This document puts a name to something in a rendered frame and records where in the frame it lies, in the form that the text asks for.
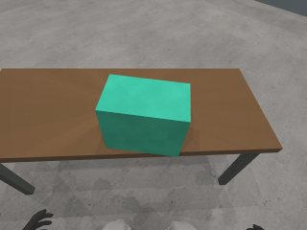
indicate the table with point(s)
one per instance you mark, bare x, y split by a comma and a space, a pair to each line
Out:
48, 114

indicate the left robot hand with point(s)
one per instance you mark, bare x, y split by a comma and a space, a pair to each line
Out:
35, 222

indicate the carton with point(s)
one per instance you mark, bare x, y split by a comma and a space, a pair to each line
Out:
144, 115

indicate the robot left thigh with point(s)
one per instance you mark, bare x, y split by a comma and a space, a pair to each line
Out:
117, 225

